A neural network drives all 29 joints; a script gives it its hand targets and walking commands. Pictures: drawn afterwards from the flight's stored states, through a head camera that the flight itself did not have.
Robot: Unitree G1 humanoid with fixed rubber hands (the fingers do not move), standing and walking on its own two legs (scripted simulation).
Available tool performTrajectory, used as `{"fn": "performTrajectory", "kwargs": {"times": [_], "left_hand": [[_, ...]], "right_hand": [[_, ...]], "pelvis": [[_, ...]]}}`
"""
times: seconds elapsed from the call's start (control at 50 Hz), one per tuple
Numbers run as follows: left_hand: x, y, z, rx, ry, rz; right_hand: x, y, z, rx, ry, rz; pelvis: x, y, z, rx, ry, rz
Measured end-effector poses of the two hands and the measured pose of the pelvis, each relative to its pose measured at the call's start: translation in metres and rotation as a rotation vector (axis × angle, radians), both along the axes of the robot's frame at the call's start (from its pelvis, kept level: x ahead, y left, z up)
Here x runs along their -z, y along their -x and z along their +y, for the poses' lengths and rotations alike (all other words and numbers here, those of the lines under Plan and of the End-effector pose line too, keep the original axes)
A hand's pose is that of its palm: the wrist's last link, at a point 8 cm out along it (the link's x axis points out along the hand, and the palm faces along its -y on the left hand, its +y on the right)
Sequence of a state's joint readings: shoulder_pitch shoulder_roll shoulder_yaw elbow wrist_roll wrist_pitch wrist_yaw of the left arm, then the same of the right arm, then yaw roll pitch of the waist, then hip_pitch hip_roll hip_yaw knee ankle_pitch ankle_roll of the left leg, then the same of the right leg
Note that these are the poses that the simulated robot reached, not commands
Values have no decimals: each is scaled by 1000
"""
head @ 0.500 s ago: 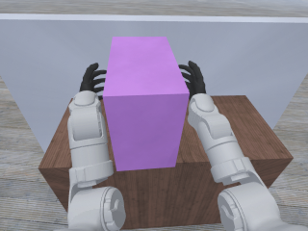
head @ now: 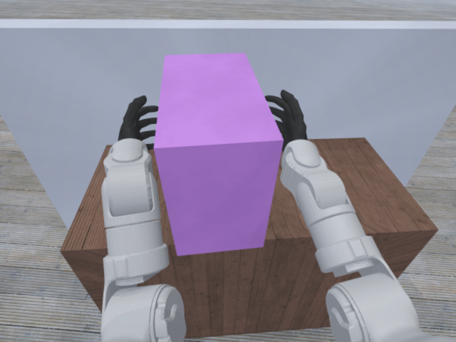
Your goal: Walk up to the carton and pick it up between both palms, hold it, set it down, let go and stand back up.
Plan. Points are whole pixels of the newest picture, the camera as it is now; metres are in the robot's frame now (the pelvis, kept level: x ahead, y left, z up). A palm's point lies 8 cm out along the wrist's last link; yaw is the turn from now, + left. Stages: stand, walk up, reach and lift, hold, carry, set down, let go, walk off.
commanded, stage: hold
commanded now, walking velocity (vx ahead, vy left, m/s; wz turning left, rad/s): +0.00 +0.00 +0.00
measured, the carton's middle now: (212, 148) +0.43 +0.00 +0.16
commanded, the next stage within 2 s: none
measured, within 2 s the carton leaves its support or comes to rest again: neither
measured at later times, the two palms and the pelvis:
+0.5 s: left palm (136, 142) +0.37 +0.13 +0.23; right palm (296, 135) +0.36 -0.13 +0.23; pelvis +0.00 -0.01 +0.00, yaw +0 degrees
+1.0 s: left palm (132, 142) +0.37 +0.13 +0.23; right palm (291, 134) +0.37 -0.12 +0.23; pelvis +0.00 +0.00 +0.00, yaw +0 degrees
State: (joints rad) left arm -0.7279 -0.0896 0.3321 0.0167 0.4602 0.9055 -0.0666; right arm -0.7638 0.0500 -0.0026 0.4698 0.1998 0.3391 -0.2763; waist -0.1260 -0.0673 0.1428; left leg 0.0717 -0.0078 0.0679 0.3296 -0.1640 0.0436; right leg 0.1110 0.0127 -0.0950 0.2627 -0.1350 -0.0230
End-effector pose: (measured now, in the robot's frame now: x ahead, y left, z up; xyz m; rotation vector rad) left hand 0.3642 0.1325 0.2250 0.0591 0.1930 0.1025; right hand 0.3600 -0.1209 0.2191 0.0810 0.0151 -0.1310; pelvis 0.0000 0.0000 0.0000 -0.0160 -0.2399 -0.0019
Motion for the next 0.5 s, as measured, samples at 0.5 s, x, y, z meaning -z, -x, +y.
{"fn": "performTrajectory", "kwargs": {"times": [0.5], "left_hand": [[-4, -1, -6, 1, 15, 9]], "right_hand": [[-8, -1, -6, 2, 10, 6]], "pelvis": [[-1, 1, -13, -7, -8, 4]]}}
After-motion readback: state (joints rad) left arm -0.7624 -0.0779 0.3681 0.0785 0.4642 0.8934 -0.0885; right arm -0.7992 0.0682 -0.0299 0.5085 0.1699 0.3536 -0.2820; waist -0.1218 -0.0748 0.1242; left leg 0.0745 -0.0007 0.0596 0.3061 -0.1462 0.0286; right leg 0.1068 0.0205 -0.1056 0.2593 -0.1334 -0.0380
